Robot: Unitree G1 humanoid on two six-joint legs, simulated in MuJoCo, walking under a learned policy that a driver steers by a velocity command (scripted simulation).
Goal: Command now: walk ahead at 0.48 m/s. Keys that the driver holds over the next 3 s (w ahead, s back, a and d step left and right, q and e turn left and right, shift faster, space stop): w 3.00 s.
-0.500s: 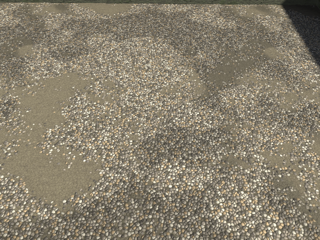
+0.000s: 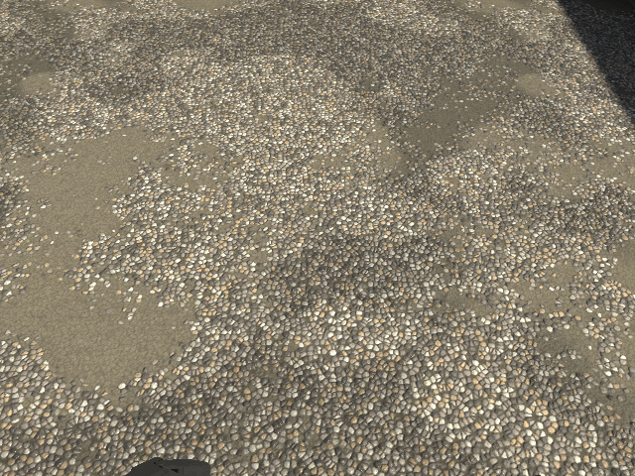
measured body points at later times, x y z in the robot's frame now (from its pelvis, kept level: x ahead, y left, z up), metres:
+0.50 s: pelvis +0.00 +0.01 +0.00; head +0.00 +0.01 +0.45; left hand +0.21 +0.21 -0.08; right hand +0.19 -0.19 -0.08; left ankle -0.03 +0.08 -0.73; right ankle -0.03 -0.11 -0.73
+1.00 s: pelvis +0.00 +0.01 +0.00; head -0.01 +0.02 +0.45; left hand +0.21 +0.21 -0.08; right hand +0.19 -0.19 -0.08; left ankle -0.03 +0.08 -0.73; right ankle -0.03 -0.11 -0.73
